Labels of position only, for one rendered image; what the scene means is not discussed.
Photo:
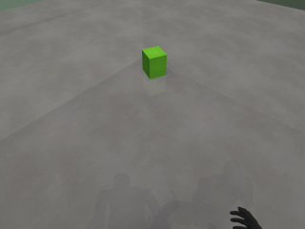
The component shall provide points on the carton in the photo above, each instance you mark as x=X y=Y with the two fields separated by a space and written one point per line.
x=154 y=62

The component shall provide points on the robot right hand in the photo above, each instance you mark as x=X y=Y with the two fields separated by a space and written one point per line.
x=248 y=220

